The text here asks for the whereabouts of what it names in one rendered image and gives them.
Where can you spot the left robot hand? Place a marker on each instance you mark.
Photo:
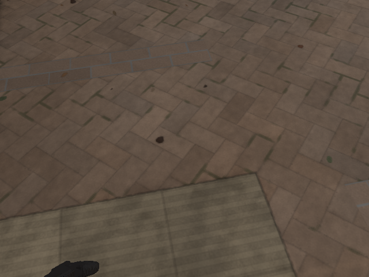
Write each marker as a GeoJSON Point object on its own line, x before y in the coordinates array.
{"type": "Point", "coordinates": [76, 269]}

